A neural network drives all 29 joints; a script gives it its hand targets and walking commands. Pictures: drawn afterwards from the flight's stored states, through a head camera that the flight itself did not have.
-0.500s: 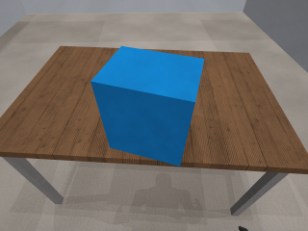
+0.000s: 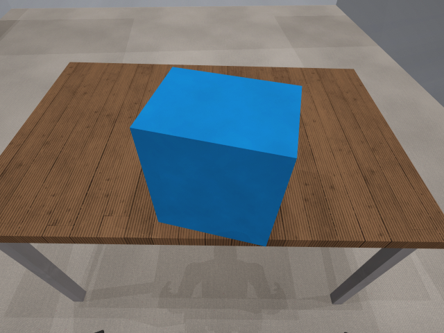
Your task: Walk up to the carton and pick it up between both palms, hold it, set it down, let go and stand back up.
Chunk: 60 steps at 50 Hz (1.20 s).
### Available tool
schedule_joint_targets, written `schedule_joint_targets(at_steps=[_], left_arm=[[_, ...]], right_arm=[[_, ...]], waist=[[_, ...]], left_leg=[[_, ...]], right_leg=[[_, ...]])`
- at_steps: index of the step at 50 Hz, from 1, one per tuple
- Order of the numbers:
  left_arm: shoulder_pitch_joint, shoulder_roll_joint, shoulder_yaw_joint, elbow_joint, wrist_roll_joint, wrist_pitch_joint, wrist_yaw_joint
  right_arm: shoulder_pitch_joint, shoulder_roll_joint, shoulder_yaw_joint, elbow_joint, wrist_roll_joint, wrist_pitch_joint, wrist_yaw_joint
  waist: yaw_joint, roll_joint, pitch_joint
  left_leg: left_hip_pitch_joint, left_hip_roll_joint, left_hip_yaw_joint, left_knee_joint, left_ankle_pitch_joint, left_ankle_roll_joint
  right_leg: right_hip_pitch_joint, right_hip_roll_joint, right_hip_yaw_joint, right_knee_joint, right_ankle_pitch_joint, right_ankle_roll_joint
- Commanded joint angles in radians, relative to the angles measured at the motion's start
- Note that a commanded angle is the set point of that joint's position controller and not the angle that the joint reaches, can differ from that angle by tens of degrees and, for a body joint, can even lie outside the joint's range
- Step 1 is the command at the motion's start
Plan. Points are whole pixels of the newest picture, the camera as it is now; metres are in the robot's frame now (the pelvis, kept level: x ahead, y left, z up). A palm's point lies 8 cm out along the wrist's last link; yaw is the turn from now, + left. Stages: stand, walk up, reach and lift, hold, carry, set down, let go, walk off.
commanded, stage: walk up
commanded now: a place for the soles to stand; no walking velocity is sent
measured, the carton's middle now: (221, 161) +0.44 +0.01 +0.04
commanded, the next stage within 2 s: none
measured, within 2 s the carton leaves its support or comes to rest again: neither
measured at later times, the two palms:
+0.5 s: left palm out of the picture +0.07 +0.25 -0.11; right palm out of the picture +0.05 -0.26 -0.11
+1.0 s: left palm out of the picture +0.06 +0.36 -0.14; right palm out of the picture +0.11 -0.17 -0.12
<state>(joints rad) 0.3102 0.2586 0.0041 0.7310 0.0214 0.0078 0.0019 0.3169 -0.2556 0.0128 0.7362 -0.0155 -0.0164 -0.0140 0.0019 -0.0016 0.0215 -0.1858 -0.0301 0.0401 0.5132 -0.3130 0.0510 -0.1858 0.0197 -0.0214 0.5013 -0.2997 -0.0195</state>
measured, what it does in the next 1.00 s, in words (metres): steps on the spot: left foot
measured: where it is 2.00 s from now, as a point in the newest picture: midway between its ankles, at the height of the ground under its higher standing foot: outside the picture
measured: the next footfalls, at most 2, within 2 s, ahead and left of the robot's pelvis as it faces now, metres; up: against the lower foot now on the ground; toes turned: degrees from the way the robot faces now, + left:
left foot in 0.92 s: +0.16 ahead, +0.21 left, +0.00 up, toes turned +1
right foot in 1.46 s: +0.08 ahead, -0.09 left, +0.00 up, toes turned -3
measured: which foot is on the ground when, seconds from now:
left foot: down 0.00-0.58, up 0.60-0.90, down 0.92-1.00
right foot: down 0.00-0.92, up 0.94-1.00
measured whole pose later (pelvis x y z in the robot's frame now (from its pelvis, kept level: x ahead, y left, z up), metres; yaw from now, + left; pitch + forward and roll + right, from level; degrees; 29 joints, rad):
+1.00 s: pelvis +0.04 +0.09 -0.02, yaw -3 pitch -4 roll +0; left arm 0.41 0.31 0.04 0.76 0.03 0.05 0.00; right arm 0.31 -0.22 -0.02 0.71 -0.04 -0.01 -0.01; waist 0.03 -0.05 0.09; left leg -0.37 0.03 0.06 0.68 -0.24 0.00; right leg -0.26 -0.06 0.09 0.86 -0.55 0.01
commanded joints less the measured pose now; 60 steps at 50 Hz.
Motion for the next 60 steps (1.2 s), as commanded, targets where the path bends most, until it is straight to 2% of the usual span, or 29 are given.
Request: schedule_joint_targets(at_steps=[1,8,25,26,27,28,29,30,32,33,37,38,40,42,43,44,45,46,47,48,50,51,53,57,60], left_arm=[[0.025,0.123,0.035,-0.06,-0.001,-0.017,0.008],[0.01,0.119,0.033,-0.048,-0.002,-0.019,0.009],[0.019,0.131,0.036,-0.021,-0.002,-0.025,0.006],[0.16,0.16,0.059,-0.01,0.016,-0.039,0.011],[0.225,0.218,0.085,0.02,0.016,-0.036,0.018],[0.259,0.256,0.102,0.035,0.015,-0.032,0.029],[0.251,0.256,0.108,0.036,0.021,-0.033,0.041],[0.222,0.245,0.106,0.026,0.027,-0.04,0.05],[0.179,0.206,0.095,0.011,0.038,-0.055,0.053],[0.157,0.19,0.091,0.005,0.042,-0.059,0.049],[0.055,0.177,0.078,-0.027,0.035,-0.057,0.02],[0.037,0.18,0.076,-0.034,0.028,-0.051,0.013],[0.035,0.191,0.075,-0.043,0.014,-0.039,0.004],[0.034,0.192,0.07,-0.052,0.001,-0.021,0.0],[0.045,0.178,0.063,-0.059,-0.004,-0.013,-0.003],[0.079,0.148,0.052,-0.059,-0.002,-0.005,-0.005],[0.139,0.097,0.038,-0.062,-0.001,0.003,-0.005],[0.211,0.074,0.03,-0.065,0.006,0.021,0.001],[0.216,0.126,0.05,-0.056,0.009,0.046,0.01],[0.191,0.139,0.053,-0.057,0.005,0.055,0.015],[0.16,0.154,0.061,-0.048,0.017,0.056,0.015],[0.155,0.15,0.063,-0.045,0.024,0.058,0.011],[0.12,0.154,0.067,-0.056,0.036,0.063,-0.001],[0.053,0.156,0.073,-0.088,0.04,0.08,-0.022],[0.014,0.145,0.073,-0.113,0.039,0.085,-0.034]], right_arm=[[0.026,-0.151,-0.043,-0.077,0.002,-0.013,-0.007],[0.015,-0.15,-0.043,-0.082,0.003,-0.01,-0.006],[0.019,-0.151,-0.044,-0.057,-0.004,-0.004,0.001],[0.022,-0.198,-0.07,-0.047,-0.027,0.003,0.02],[-0.016,-0.177,-0.069,-0.071,-0.035,0.014,0.027],[-0.048,-0.16,-0.067,-0.093,-0.043,0.027,0.03],[-0.065,-0.159,-0.069,-0.103,-0.051,0.033,0.034],[-0.052,-0.149,-0.07,-0.107,-0.056,0.033,0.036],[-0.01,-0.139,-0.076,-0.1,-0.058,0.024,0.036],[0.005,-0.135,-0.08,-0.094,-0.055,0.021,0.038],[0.009,-0.093,-0.068,-0.097,-0.02,0.004,0.048],[0.018,-0.086,-0.066,-0.096,-0.015,0.0,0.047],[0.048,-0.081,-0.073,-0.088,-0.009,-0.002,0.038],[0.117,-0.097,-0.091,-0.064,-0.008,0.001,0.018],[0.152,-0.115,-0.101,-0.056,-0.012,-0.001,0.008],[0.198,-0.145,-0.112,-0.047,-0.019,-0.006,0.0],[0.233,-0.2,-0.122,-0.048,-0.032,-0.015,-0.005],[0.209,-0.267,-0.126,-0.079,-0.041,-0.019,-0.01],[0.162,-0.268,-0.122,-0.077,-0.034,-0.005,-0.023],[0.115,-0.259,-0.119,-0.075,-0.027,-0.005,-0.028],[0.068,-0.201,-0.103,-0.085,-0.017,-0.011,-0.03],[0.051,-0.189,-0.099,-0.092,-0.02,-0.015,-0.035],[0.044,-0.188,-0.1,-0.097,-0.025,-0.018,-0.044],[0.059,-0.179,-0.101,-0.118,-0.028,-0.019,-0.058],[0.069,-0.186,-0.103,-0.129,-0.031,-0.018,-0.062]], waist=[[0.001,0.034,-0.035],[0.001,0.026,-0.028],[-0.001,-0.002,0.026],[0.033,0.019,0.004],[0.066,-0.047,0.062],[0.094,-0.105,0.141],[0.105,-0.084,0.188],[0.091,-0.052,0.207],[0.062,-0.047,0.179],[0.048,-0.054,0.162],[0.021,-0.17,0.134],[0.017,-0.203,0.117],[0.005,-0.22,0.071],[-0.025,-0.187,0.016],[-0.042,-0.143,-0.004],[-0.063,-0.057,-0.028],[-0.074,0.099,-0.054],[-0.045,0.217,-0.037],[-0.024,0.116,0.024],[-0.018,0.16,0.072],[-0.011,0.15,0.103],[-0.004,0.163,0.094],[0.0,0.163,0.088],[-0.001,0.137,0.067],[-0.007,0.125,0.044]], left_leg=[[0.023,0.181,-0.153,-0.086,0.382,0.04],[0.03,0.178,-0.131,-0.091,0.352,0.039],[-0.005,0.165,-0.101,-0.128,0.098,0.032],[-0.09,0.107,-0.056,0.0,-0.186,0.026],[-0.271,0.05,-0.016,0.143,-0.28,0.002],[-0.436,0.03,0.002,0.292,-0.306,-0.025],[-0.526,0.074,-0.066,0.403,-0.291,-0.04],[-0.574,0.112,-0.103,0.442,-0.228,-0.049],[-0.565,0.142,-0.113,0.444,-0.153,-0.069],[-0.528,0.144,-0.108,0.431,-0.126,-0.077],[-0.24,0.105,-0.025,0.249,-0.035,-0.082],[-0.156,0.087,-0.001,0.216,0.026,-0.078],[-0.008,0.05,0.044,0.172,0.165,-0.07],[0.132,0.021,0.066,0.102,0.241,-0.058],[0.18,0.022,0.067,0.072,0.238,-0.052],[0.219,0.054,0.029,0.021,0.213,-0.052],[0.229,0.191,-0.158,-0.078,0.1,-0.021],[0.103,0.429,-0.539,-0.211,-0.027,0.066],[-0.029,0.462,-0.549,-0.238,-0.218,0.159],[-0.06,0.476,-0.585,-0.271,-0.243,0.194],[-0.096,0.401,-0.456,-0.276,-0.161,0.158],[-0.114,0.381,-0.401,-0.265,-0.128,0.149],[-0.134,0.369,-0.337,-0.247,-0.115,0.16],[-0.095,0.362,-0.289,-0.235,-0.08,0.173],[-0.073,0.361,-0.271,-0.231,-0.146,0.177]], right_leg=[[0.008,-0.093,0.104,-0.02,0.29,-0.035],[0.0,-0.093,0.116,-0.02,0.299,-0.037],[-0.041,-0.088,0.17,-0.069,0.176,-0.051],[0.023,-0.136,0.271,-0.107,-0.166,-0.097],[0.077,-0.231,0.438,-0.195,-0.427,-0.156],[0.109,-0.341,0.604,-0.293,-0.568,-0.221],[0.115,-0.403,0.694,-0.335,-0.553,-0.264],[0.129,-0.421,0.694,-0.332,-0.462,-0.278],[0.153,-0.394,0.594,-0.307,-0.209,-0.261],[0.132,-0.37,0.529,-0.308,-0.14,-0.243],[-0.084,-0.219,0.211,-0.247,0.108,-0.181],[-0.143,-0.188,0.159,-0.218,0.147,-0.166],[-0.228,-0.159,0.113,-0.138,0.186,-0.142],[-0.285,-0.129,0.093,-0.032,0.124,-0.114],[-0.303,-0.109,0.076,0.025,0.054,-0.094],[-0.308,-0.083,0.044,0.126,-0.036,-0.067],[-0.337,-0.041,0.009,0.282,-0.188,-0.028],[-0.345,0.005,0.037,0.475,-0.357,0.025],[-0.286,-0.024,0.102,0.557,-0.337,0.025],[-0.315,-0.053,0.107,0.605,-0.309,0.028],[-0.304,-0.074,0.142,0.6,-0.239,0.031],[-0.284,-0.078,0.147,0.595,-0.214,0.033],[-0.281,-0.073,0.133,0.612,-0.179,0.037],[-0.34,-0.057,0.116,0.649,-0.103,0.053],[-0.359,-0.061,0.1,0.602,-0.107,0.061]])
